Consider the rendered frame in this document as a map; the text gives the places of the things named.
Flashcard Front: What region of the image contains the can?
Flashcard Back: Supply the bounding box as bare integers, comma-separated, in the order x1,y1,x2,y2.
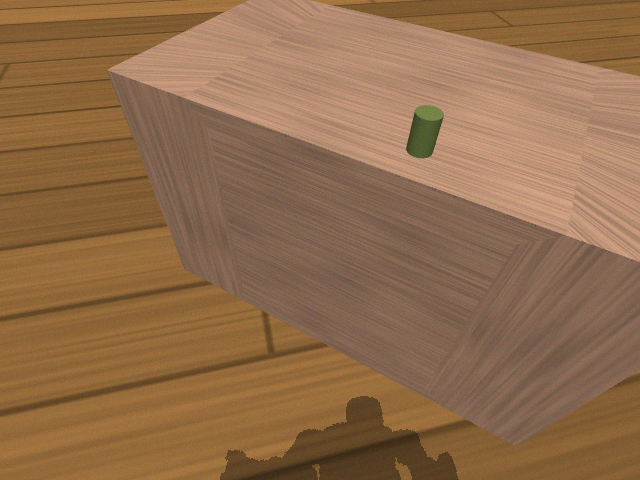
406,105,444,158

